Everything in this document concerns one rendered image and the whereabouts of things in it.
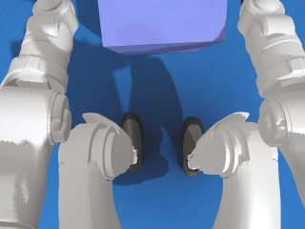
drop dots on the right robot upper arm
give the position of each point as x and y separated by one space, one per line
281 124

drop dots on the robot left shin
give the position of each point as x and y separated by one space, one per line
130 154

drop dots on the right robot forearm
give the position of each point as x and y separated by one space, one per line
275 50

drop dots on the left robot forearm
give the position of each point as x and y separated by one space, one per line
46 48

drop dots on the carton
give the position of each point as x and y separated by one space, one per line
143 27

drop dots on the robot right foot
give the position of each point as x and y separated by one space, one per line
192 130

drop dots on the left robot upper arm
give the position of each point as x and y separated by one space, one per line
32 121

